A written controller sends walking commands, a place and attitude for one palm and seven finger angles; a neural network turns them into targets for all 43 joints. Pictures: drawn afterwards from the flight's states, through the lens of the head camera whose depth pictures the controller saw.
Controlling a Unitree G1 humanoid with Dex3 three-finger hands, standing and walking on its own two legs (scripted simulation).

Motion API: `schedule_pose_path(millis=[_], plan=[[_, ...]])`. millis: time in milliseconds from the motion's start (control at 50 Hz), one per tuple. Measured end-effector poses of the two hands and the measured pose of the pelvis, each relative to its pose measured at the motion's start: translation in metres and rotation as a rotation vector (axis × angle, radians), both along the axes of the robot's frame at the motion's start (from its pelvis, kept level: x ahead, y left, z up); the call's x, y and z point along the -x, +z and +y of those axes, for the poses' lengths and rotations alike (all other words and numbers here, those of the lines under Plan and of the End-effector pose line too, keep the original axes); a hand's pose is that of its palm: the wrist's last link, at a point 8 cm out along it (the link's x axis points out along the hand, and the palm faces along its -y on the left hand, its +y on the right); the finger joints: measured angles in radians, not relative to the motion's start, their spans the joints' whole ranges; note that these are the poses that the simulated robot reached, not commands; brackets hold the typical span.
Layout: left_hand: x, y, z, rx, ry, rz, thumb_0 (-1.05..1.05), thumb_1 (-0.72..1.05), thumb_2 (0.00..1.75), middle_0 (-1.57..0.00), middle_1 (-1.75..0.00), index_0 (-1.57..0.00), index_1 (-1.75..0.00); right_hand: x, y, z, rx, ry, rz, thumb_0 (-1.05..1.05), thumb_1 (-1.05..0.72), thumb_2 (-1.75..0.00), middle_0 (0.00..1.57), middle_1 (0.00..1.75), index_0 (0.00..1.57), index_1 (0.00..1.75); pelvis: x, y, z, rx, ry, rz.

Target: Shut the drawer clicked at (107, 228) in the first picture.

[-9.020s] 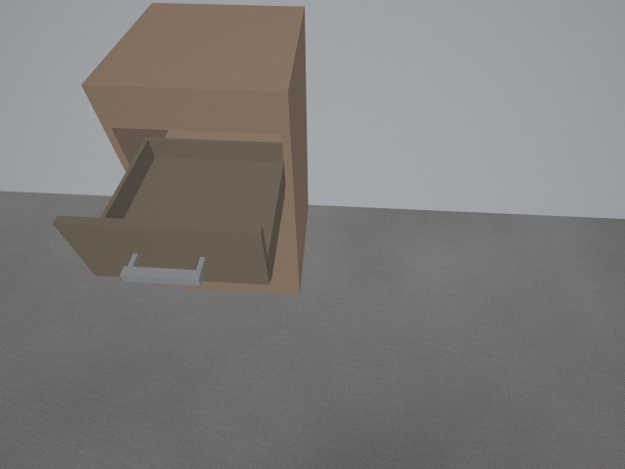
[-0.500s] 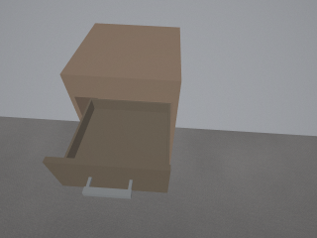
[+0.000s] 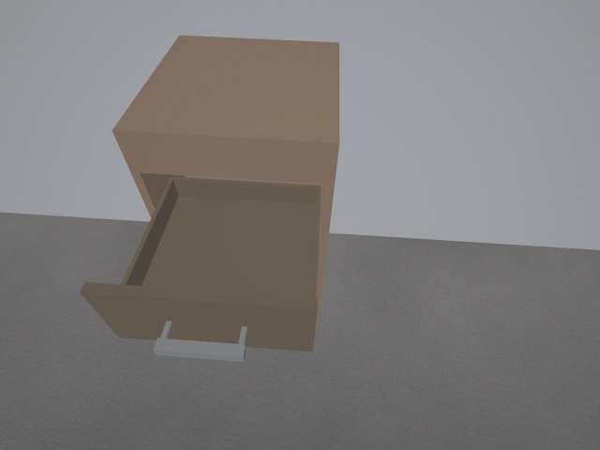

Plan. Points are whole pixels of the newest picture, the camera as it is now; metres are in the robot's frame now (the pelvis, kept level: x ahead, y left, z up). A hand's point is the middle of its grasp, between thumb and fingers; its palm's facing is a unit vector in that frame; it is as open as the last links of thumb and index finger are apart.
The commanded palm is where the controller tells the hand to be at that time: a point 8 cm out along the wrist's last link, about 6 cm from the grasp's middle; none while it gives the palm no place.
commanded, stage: raise the hand and make a fist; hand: left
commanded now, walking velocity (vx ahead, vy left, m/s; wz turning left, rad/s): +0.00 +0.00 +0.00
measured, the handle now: (203, 339) +0.31 +0.20 -0.14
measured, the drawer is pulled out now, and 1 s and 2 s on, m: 0.29 0.29 0.29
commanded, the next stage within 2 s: bring the fist close to the handle in 1.82 s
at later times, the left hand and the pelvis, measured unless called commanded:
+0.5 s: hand out of the picture +0.13 +0.17 -0.06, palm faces +0.08 -0.99 -0.06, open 5.2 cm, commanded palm +0.12 +0.22 -0.06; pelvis -0.06 -0.03 -0.11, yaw +3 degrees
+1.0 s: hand (181, 448) +0.14 +0.16 -0.06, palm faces -0.01 -1.00 -0.01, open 3.2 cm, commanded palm +0.11 +0.22 -0.05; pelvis -0.05 +0.01 -0.10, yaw +2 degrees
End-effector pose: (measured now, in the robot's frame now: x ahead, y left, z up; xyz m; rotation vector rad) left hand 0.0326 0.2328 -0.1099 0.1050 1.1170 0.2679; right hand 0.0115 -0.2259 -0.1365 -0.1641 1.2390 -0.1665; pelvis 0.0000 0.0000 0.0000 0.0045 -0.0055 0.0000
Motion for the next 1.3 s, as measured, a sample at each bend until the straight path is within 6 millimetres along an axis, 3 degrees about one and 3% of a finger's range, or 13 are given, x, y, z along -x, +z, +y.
schedule_pose_path(millis=[100, 140, 180, 220, 280, 380, 480, 620, 700, 800, 960, 1140, 1300], plan=[[-0.091, 0.076, 0.006, -0.050, -0.045, -0.604, 0.04, 0.95, 0.90, -0.25, -0.35, -0.24, -0.35, -0.052, 0.009, -0.023, 0.045, 0.066, -0.332, 0.01, -0.92, -0.89, 0.20, 0.30, 0.20, 0.30, 0.018, -0.014, -0.001, 0.000, 0.050, 0.061], [-0.116, 0.092, -0.003, -0.010, -0.100, -0.821, 0.03, 0.94, 0.90, -0.27, -0.38, -0.27, -0.38, -0.077, 0.014, -0.032, 0.065, 0.094, -0.450, 0.01, -0.91, -0.89, 0.20, 0.30, 0.20, 0.30, 0.026, -0.025, -0.003, -0.002, 0.041, 0.111], [-0.127, 0.098, -0.017, 0.055, -0.172, -1.004, 0.02, 0.94, 0.90, -0.30, -0.41, -0.29, -0.41, -0.102, 0.021, -0.040, 0.083, 0.118, -0.565, 0.01, -0.91, -0.90, 0.20, 0.30, 0.20, 0.30, 0.034, -0.039, -0.007, -0.006, 0.026, 0.157], [-0.126, 0.093, -0.031, 0.106, -0.266, -1.122, 0.02, 0.93, 0.90, -0.33, -0.45, -0.33, -0.45, -0.124, 0.027, -0.045, 0.096, 0.145, -0.669, 0.01, -0.91, -0.90, 0.20, 0.30, 0.20, 0.30, 0.040, -0.055, -0.011, -0.007, 0.017, 0.191], [-0.109, 0.067, -0.042, 0.156, -0.327, -1.129, 0.01, 0.92, 0.90, -0.39, -0.51, -0.39, -0.51, -0.152, 0.031, -0.047, 0.105, 0.179, -0.779, 0.01, -0.91, -0.90, 0.20, 0.30, 0.20, 0.30, 0.048, -0.077, -0.016, -0.012, 0.013, 0.221], [-0.072, 0.032, -0.031, 0.118, -0.215, -0.996, 0.02, 0.90, 0.90, -0.49, -0.61, -0.49, -0.61, -0.180, 0.024, -0.032, 0.084, 0.227, -0.842, 0.01, -0.91, -0.90, 0.20, 0.30, 0.19, 0.30, 0.054, -0.099, -0.023, 0.004, 0.031, 0.239], [-0.064, 0.050, -0.013, 0.011, -0.207, -1.069, 0.02, 0.90, 0.90, -0.59, -0.72, -0.59, -0.72, -0.175, -0.005, -0.007, 0.023, 0.267, -0.774, 0.01, -0.91, -0.90, 0.20, 0.30, 0.19, 0.30, 0.057, -0.107, -0.027, 0.037, 0.051, 0.259], [-0.101, 0.048, -0.017, 0.118, -0.327, -1.023, 0.02, 0.90, 0.90, -0.73, -0.87, -0.73, -0.87, -0.130, -0.047, 0.008, -0.042, 0.206, -0.591, 0.01, -0.90, -0.90, 0.20, 0.30, 0.20, 0.30, 0.059, -0.106, -0.023, 0.050, 0.050, 0.282], [-0.113, 0.048, -0.012, 0.131, -0.295, -0.971, 0.02, 0.90, 0.90, -0.81, -0.96, -0.80, -0.96, -0.103, -0.051, 0.000, -0.021, 0.129, -0.515, 0.01, -0.90, -0.89, 0.21, 0.30, 0.20, 0.31, 0.054, -0.099, -0.017, 0.042, 0.037, 0.287], [-0.106, 0.060, -0.008, 0.100, -0.264, -0.992, 0.02, 0.90, 0.90, -0.91, -1.07, -0.90, -1.06, -0.090, -0.043, -0.014, 0.033, 0.079, -0.483, 0.01, -0.90, -0.90, 0.20, 0.30, 0.20, 0.30, 0.047, -0.093, -0.009, 0.037, 0.028, 0.287], [-0.085, 0.055, -0.014, 0.117, -0.271, -0.997, 0.02, 0.90, 0.90, -1.07, -1.24, -1.06, -1.24, -0.119, -0.025, -0.018, 0.100, 0.130, -0.563, 0.01, -0.90, -0.90, 0.20, 0.30, 0.20, 0.30, 0.046, -0.097, 0.004, 0.049, 0.033, 0.294], [-0.089, 0.063, -0.019, 0.116, -0.274, -1.054, 0.02, 0.90, 0.90, -1.25, -1.43, -1.24, -1.43, -0.158, -0.014, 0.020, 0.037, 0.210, -0.657, 0.01, -0.90, -0.90, 0.20, 0.30, 0.20, 0.30, 0.047, -0.101, 0.011, 0.062, 0.040, 0.293], [-0.087, 0.068, -0.019, 0.118, -0.271, -1.017, 0.02, 0.90, 0.90, -1.36, -1.55, -1.35, -1.55, -0.158, -0.012, 0.043, -0.022, 0.223, -0.640, 0.01, -0.90, -0.90, 0.20, 0.30, 0.20, 0.30, 0.043, -0.097, 0.014, 0.066, 0.040, 0.285]])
